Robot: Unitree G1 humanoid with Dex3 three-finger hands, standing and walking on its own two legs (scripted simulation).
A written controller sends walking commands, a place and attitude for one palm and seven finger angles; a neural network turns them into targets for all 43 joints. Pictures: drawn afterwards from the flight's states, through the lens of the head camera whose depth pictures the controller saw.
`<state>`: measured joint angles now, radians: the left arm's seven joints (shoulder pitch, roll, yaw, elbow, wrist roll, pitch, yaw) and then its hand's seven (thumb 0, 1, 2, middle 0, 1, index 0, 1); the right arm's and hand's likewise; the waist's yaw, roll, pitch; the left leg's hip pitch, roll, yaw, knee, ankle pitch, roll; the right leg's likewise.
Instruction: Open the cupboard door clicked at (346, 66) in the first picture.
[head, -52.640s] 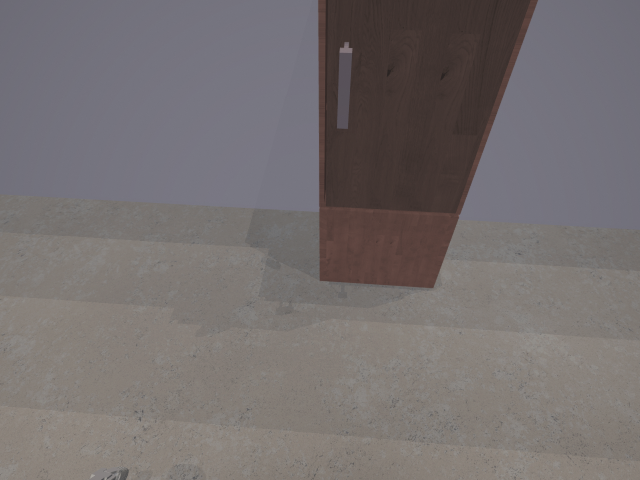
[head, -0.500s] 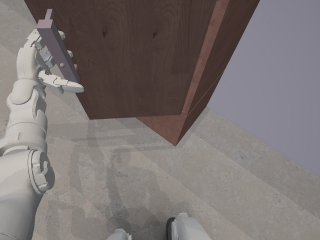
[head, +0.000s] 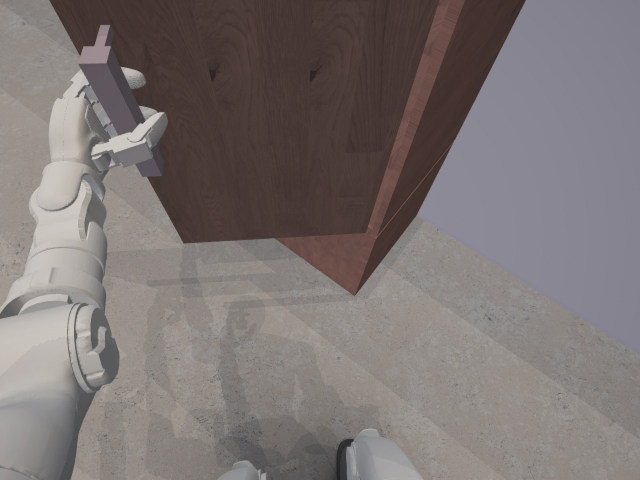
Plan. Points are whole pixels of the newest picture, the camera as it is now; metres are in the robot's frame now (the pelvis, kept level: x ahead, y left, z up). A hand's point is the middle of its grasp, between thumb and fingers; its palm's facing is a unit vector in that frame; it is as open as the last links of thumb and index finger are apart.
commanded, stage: close the thumb around the handle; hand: left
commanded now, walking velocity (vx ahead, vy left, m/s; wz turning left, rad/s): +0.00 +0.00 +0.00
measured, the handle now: (131, 108) +0.56 +0.19 +0.10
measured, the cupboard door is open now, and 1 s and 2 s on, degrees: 43 74 81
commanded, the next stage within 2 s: pull the door open along its arc in 0.20 s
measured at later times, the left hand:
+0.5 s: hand (143, 140) +0.50 +0.17 +0.10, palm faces +0.00 -1.00 -0.01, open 6.2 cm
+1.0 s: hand (208, 270) +0.33 +0.09 +0.11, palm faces +0.27 -0.96 +0.06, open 6.7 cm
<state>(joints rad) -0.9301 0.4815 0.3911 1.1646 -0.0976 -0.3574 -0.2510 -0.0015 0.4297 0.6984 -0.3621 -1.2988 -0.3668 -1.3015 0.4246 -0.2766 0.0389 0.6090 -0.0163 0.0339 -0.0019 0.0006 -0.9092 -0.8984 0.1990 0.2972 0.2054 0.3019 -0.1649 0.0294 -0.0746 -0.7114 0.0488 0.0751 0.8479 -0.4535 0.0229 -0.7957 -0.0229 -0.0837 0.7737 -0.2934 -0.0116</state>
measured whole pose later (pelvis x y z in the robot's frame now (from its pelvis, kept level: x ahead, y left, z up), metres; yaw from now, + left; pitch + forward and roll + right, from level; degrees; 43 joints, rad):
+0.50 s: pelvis +0.00 +0.00 +0.00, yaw +0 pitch +17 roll -1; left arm -0.87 0.45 0.37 1.11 -0.12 -0.36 -0.23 0.01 0.67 0.78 -0.34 -1.35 -0.32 -1.35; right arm 0.42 -0.29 0.03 0.60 -0.01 0.04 0.00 0.00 -0.91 -0.90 0.20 0.30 0.20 0.30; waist -0.15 0.03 -0.08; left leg -0.68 0.05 0.08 0.83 -0.45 0.02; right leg -0.78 -0.02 -0.08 0.77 -0.29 -0.02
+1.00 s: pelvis +0.02 -0.01 +0.02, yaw +0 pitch +7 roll +0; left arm 0.05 -0.05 -0.08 0.04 -0.04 -0.15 0.33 0.01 0.59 0.68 -0.34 -1.32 -0.35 -1.31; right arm 0.16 -0.19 0.02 0.52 -0.03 0.05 0.02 0.01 -0.91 -0.90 0.20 0.30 0.20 0.30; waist 0.00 0.04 -0.07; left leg -0.35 0.03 0.09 0.65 -0.41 0.00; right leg -0.48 -0.02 -0.07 0.66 -0.30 -0.02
